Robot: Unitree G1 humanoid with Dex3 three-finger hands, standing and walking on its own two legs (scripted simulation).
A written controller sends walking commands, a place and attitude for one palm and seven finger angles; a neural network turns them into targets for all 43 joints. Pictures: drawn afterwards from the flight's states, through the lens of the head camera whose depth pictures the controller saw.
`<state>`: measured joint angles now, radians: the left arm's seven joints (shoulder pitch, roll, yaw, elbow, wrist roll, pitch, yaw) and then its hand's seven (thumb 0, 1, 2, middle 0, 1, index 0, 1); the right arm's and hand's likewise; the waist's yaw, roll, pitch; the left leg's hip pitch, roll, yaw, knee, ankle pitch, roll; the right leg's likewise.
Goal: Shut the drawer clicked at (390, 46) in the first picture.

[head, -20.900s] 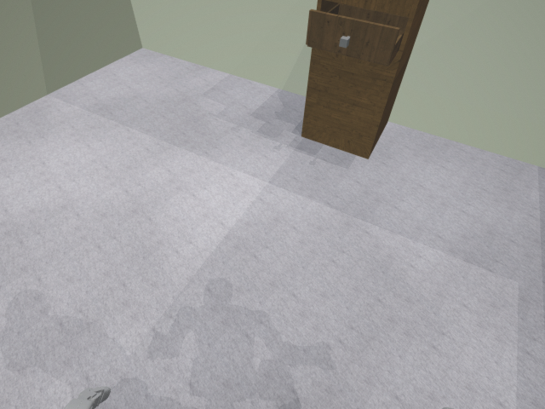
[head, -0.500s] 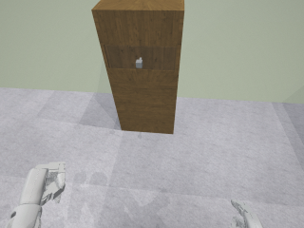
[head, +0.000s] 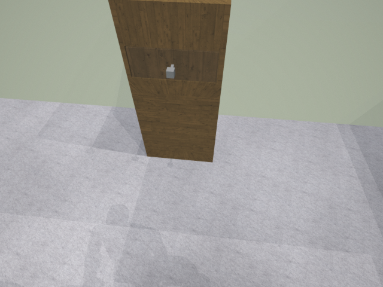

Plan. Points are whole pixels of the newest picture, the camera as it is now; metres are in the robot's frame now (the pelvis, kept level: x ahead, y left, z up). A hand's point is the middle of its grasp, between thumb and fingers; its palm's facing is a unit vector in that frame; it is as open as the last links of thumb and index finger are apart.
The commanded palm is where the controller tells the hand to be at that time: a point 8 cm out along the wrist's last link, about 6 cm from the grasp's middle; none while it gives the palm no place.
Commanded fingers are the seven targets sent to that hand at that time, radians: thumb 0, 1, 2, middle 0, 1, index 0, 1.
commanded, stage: let the arm hang, fingers relaxed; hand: left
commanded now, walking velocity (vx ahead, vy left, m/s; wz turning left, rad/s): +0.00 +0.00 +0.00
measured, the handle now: (171, 70) +0.93 +0.15 -0.08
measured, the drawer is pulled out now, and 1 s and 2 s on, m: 0.00 0.00 0.00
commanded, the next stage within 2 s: look to check the result in 0.50 s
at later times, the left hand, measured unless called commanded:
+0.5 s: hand out of the picture +0.06 +0.17 -0.17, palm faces -0.01 -0.98 -0.20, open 7.3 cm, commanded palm none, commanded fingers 0.00 0.90 0.90 -0.20 -0.30 -0.20 -0.30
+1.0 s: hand out of the picture +0.05 +0.18 -0.17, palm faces +0.01 -0.97 -0.24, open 7.4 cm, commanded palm none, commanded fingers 0.00 0.90 0.90 -0.20 -0.30 -0.20 -0.30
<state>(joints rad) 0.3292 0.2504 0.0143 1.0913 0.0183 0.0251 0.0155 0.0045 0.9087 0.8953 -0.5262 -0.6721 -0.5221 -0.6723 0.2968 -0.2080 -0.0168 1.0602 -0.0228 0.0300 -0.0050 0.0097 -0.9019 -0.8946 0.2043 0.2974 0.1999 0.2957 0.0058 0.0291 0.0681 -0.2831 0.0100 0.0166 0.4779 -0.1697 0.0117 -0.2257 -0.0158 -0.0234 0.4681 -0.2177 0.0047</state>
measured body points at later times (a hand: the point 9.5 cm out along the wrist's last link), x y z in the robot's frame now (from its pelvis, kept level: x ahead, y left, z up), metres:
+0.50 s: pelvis +0.02 -0.01 +0.00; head +0.04 -0.01 +0.45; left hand +0.06 +0.22 -0.15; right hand +0.03 -0.24 -0.15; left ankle +0.06 +0.11 -0.74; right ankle +0.02 -0.13 -0.74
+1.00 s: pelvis +0.03 -0.01 +0.01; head +0.05 -0.02 +0.46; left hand +0.05 +0.23 -0.15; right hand +0.05 -0.25 -0.15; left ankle +0.06 +0.11 -0.74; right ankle +0.02 -0.13 -0.74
